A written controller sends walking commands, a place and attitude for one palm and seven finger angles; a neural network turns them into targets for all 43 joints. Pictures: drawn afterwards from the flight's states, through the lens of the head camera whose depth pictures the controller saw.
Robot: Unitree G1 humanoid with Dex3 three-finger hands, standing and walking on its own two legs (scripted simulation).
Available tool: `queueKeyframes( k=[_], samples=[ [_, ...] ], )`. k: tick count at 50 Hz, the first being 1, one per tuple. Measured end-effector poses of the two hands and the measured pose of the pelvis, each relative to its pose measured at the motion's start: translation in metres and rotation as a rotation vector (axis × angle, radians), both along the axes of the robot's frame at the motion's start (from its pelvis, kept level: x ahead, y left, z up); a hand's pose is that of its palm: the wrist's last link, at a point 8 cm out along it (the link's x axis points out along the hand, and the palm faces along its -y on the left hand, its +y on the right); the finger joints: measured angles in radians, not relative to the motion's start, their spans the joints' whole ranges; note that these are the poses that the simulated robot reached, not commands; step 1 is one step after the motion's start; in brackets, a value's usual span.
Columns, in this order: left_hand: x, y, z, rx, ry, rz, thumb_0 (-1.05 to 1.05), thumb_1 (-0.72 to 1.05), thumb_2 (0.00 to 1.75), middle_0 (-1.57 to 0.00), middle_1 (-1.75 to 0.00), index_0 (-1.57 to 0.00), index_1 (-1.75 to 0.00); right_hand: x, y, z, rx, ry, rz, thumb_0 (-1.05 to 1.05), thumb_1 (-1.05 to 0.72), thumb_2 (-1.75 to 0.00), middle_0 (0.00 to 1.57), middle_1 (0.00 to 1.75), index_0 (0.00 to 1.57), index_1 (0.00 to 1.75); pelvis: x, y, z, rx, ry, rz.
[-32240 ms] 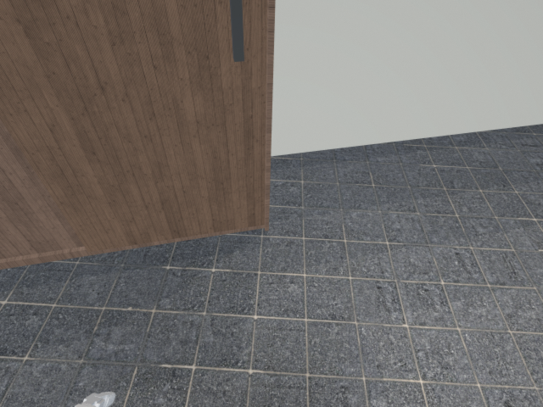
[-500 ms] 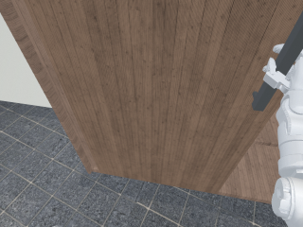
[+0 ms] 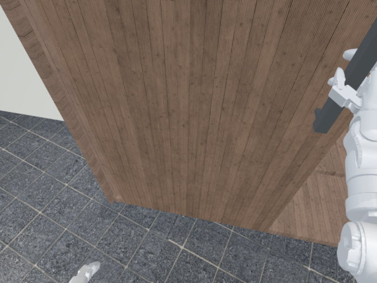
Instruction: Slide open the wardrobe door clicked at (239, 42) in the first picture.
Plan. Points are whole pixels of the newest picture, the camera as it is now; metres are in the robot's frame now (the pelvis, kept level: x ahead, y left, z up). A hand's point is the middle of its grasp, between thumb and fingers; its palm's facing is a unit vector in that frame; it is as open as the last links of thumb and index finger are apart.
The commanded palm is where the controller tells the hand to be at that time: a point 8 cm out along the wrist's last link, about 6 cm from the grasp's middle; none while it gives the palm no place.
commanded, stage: loosen the grip on the handle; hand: right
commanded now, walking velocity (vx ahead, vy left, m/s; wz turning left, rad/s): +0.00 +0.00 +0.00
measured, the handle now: (350, 68) +0.48 -0.28 +0.24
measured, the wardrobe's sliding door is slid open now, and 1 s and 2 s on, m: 0.67 0.67 0.67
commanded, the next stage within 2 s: slip the hand off the handle in 0.66 s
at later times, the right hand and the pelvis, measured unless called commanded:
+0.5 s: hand (342, 89) +0.44 -0.25 +0.22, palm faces +0.34 +0.93 -0.15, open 13.2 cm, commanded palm +0.40 -0.29 +0.22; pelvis -0.02 +0.01 -0.01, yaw -1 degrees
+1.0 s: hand (359, 87) +0.44 -0.28 +0.22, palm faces +0.39 +0.91 -0.14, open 14.7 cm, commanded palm +0.40 -0.33 +0.22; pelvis +0.02 +0.03 -0.01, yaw -1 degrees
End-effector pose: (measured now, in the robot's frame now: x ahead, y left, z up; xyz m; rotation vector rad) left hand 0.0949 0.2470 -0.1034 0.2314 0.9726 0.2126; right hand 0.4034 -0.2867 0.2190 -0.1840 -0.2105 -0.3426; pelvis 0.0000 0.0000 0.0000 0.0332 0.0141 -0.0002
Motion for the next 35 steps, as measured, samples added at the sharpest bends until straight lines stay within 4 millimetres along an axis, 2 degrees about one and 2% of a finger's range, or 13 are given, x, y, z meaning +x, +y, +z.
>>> queueKeyframes(
  k=[6,8,10,12,16,20,26,31,35],
  samples=[
    [-0.016,0.015,0.004,0.037,0.025,0.022,0.01,0.90,0.90,-0.20,-0.30,-0.20,-0.30,0.006,-0.006,0.003,-0.017,0.023,0.029,-0.13,-0.65,-0.77,0.46,1.40,0.25,1.38,0.000,0.001,0.000,-0.004,-0.005,0.002],
    [-0.019,0.021,0.011,0.049,0.004,0.021,0.01,0.90,0.90,-0.20,-0.30,-0.20,-0.30,0.007,-0.010,0.002,0.047,0.034,0.039,-0.11,-0.58,-0.76,0.46,1.40,0.29,1.38,-0.004,0.005,-0.001,-0.014,0.014,-0.021],
    [-0.020,0.027,0.017,0.067,-0.028,0.024,0.01,0.90,0.90,-0.20,-0.30,-0.20,-0.30,0.003,-0.013,0.001,0.111,0.036,0.036,-0.08,-0.52,-0.74,0.46,1.40,0.33,1.39,-0.008,0.007,-0.001,-0.017,0.017,-0.024],
    [-0.021,0.033,0.022,0.081,-0.070,0.026,0.01,0.90,0.90,-0.20,-0.30,-0.20,-0.30,-0.003,-0.015,0.003,0.086,0.040,0.009,-0.06,-0.45,-0.70,0.46,1.40,0.36,1.39,-0.012,0.008,-0.001,-0.015,0.014,-0.018],
    [-0.026,0.039,0.022,0.085,-0.101,0.016,0.01,0.90,0.90,-0.20,-0.30,-0.20,-0.30,-0.006,-0.013,0.005,-0.004,0.061,-0.039,-0.03,-0.22,-0.59,0.46,1.40,0.31,1.33,-0.021,0.009,-0.004,-0.013,0.014,-0.025],
    [-0.035,0.040,0.015,0.080,-0.064,0.008,0.01,0.90,0.90,-0.20,-0.30,-0.20,-0.30,-0.006,-0.013,0.002,0.003,0.030,-0.028,-0.01,0.09,-0.43,0.45,1.39,0.27,1.30,-0.025,0.012,-0.006,-0.015,0.026,-0.022],
    [-0.048,0.038,0.004,0.065,0.007,0.016,0.01,0.90,0.90,-0.20,-0.30,-0.20,-0.30,0.000,-0.012,0.001,-0.010,0.005,0.006,0.00,0.39,-0.28,0.40,1.33,0.29,1.28,-0.019,0.015,-0.008,-0.013,0.047,-0.019],
    [-0.048,0.036,-0.002,0.043,0.031,0.039,0.01,0.90,0.90,-0.20,-0.30,-0.20,-0.30,0.006,-0.016,0.004,-0.008,0.011,0.001,-0.01,0.50,-0.23,0.36,1.27,0.29,1.24,-0.008,0.017,-0.007,-0.014,0.055,-0.013],
    [-0.039,0.034,-0.005,0.028,0.038,0.042,0.01,0.90,0.90,-0.20,-0.30,-0.20,-0.30,0.005,-0.016,0.004,0.000,0.010,0.009,-0.01,0.53,-0.22,0.37,1.26,0.28,1.20,0.001,0.017,-0.006,-0.017,0.058,-0.011]
  ],
)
